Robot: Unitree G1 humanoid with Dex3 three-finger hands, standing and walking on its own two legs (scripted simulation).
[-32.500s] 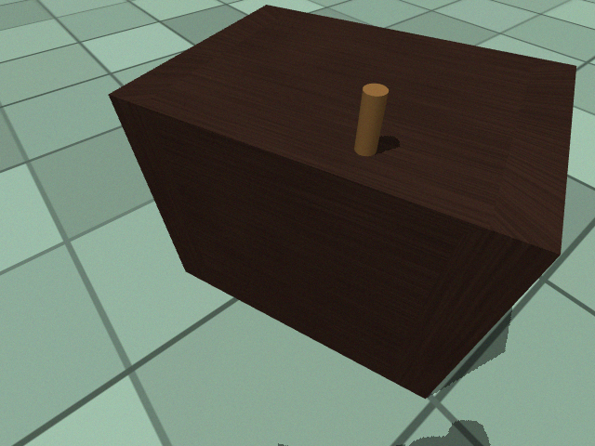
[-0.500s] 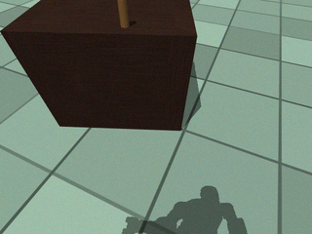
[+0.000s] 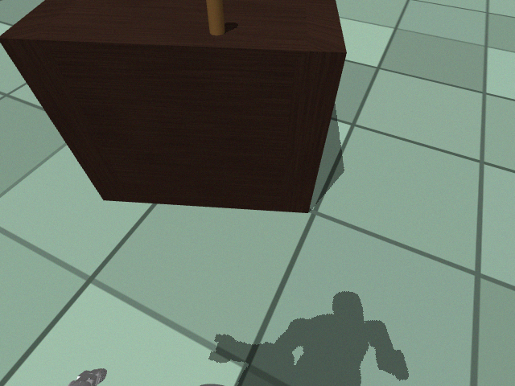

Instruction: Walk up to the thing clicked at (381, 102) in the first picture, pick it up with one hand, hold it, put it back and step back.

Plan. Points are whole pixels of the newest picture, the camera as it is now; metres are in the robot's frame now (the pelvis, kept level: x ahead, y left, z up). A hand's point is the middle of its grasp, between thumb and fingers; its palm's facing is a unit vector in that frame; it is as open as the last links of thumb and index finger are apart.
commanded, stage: step back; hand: left
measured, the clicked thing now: (215, 8) +1.03 +0.19 +0.10
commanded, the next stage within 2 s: stand in 0.14 s
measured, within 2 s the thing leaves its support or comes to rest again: neither
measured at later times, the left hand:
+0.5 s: hand out of the picture +0.09 +0.26 -0.14, palm faces -0.02 -0.94 -0.33, open 7.4 cm
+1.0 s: hand out of the picture +0.04 +0.25 -0.14, palm faces -0.04 -0.94 -0.35, open 7.4 cm
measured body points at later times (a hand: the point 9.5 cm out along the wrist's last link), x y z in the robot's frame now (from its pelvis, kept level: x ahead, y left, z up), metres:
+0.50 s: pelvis +0.00 +0.01 +0.02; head +0.00 +0.01 +0.47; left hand +0.09 +0.30 -0.12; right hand +0.11 -0.29 -0.10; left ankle +0.01 +0.13 -0.73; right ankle -0.01 -0.13 -0.73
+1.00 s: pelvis -0.02 -0.01 +0.02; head -0.01 -0.01 +0.47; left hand +0.04 +0.30 -0.11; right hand +0.04 -0.31 -0.12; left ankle +0.01 +0.13 -0.73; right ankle -0.01 -0.13 -0.73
